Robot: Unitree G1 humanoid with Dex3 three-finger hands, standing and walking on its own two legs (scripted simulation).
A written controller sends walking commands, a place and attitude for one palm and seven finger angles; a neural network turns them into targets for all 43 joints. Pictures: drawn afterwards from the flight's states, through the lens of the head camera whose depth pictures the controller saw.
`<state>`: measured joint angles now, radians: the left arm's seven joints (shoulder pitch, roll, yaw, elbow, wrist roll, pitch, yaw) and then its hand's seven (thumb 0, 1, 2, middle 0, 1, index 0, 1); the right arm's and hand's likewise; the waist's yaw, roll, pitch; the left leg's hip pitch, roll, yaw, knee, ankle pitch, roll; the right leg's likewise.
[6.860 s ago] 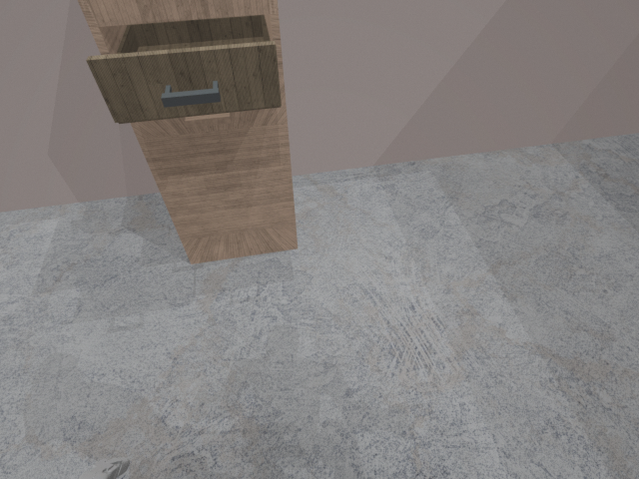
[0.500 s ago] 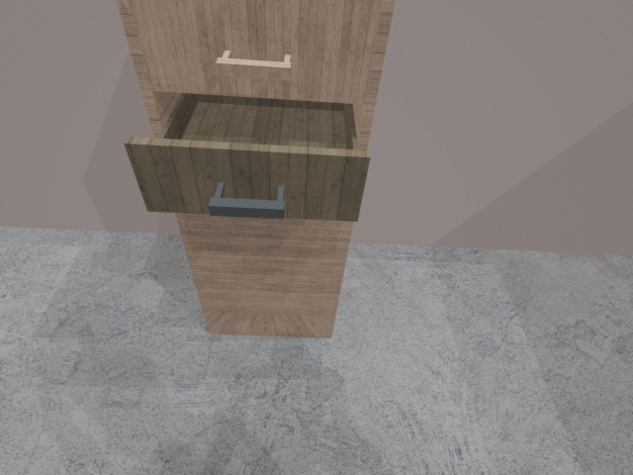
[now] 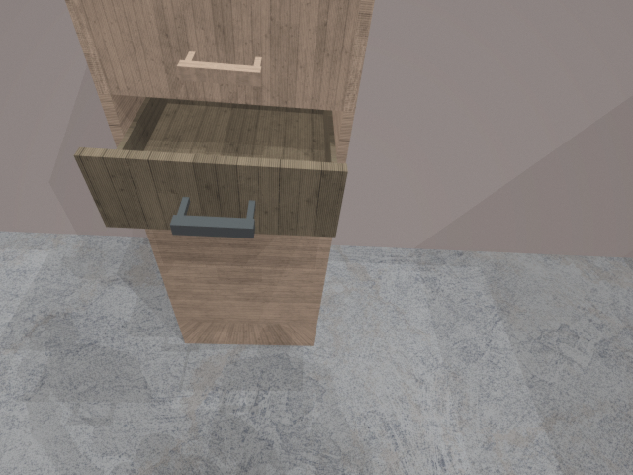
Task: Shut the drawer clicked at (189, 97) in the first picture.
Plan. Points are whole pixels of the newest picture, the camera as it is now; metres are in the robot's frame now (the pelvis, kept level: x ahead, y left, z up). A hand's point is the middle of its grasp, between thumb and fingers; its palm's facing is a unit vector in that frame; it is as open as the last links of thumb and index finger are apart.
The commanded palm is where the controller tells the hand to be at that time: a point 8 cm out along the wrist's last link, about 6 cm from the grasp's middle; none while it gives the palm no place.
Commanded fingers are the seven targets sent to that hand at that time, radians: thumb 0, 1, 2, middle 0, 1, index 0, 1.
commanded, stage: shuffle to correct the standing spot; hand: left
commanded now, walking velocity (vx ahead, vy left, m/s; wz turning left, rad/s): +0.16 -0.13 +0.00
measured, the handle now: (216, 216) +0.46 +0.19 +0.05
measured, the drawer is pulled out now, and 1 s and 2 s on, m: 0.17 0.17 0.17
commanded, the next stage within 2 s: come to a stop and stand still in 0.06 s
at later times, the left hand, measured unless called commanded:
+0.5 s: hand out of the picture +0.10 +0.12 -0.17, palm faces +0.09 -0.97 -0.21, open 7.2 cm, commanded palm none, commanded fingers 0.00 0.90 0.90 -0.20 -0.30 -0.20 -0.30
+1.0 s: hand out of the picture +0.01 +0.18 -0.17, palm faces +0.11 -0.96 -0.25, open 7.4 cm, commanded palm none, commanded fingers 0.00 0.90 0.90 -0.20 -0.30 -0.20 -0.30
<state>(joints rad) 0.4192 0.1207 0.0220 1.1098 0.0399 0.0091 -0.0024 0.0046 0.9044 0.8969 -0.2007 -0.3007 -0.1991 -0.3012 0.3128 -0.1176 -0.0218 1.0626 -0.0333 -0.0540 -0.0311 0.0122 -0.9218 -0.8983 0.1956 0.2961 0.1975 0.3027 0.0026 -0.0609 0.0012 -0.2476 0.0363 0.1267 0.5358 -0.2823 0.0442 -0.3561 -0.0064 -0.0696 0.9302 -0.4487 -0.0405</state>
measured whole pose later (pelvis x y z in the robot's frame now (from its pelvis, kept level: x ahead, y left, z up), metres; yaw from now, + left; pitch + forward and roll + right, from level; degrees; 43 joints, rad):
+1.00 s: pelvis +0.02 -0.01 -0.01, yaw +2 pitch -2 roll +0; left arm 0.37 0.18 0.02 0.98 0.03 0.02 0.04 0.00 0.90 0.90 -0.20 -0.30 -0.20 -0.30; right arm 0.25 -0.18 -0.03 0.92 -0.03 0.03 0.00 0.01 -0.91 -0.90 0.20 0.30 0.20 0.30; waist 0.02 0.02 -0.02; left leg -0.32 -0.07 0.16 0.48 -0.15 0.14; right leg -0.24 -0.02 -0.04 0.58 -0.34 -0.03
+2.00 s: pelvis -0.11 +0.00 +0.01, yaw +1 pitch +0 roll +0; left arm 0.35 0.13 0.02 1.09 0.02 0.01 0.04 0.00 0.91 0.90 -0.20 -0.30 -0.20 -0.30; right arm 0.33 -0.13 -0.03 1.10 -0.02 0.02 -0.02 0.03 -0.93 -0.90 0.20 0.30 0.20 0.30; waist -0.02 0.01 -0.01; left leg -0.29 -0.06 0.08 0.31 -0.04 0.05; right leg -0.14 0.00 -0.02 0.42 -0.27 -0.02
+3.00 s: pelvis -0.07 -0.04 +0.01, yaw +1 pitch -1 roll +1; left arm 0.35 0.10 -0.01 1.10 0.01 -0.03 0.05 0.00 0.90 0.90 -0.20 -0.30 -0.20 -0.30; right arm 0.30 -0.12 0.01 1.14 -0.02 -0.01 -0.03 0.02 -0.92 -0.90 0.19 0.30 0.20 0.30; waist 0.00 -0.01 0.03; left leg -0.27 -0.01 0.05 0.39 -0.11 0.01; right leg -0.07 0.05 -0.05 0.40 -0.32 -0.07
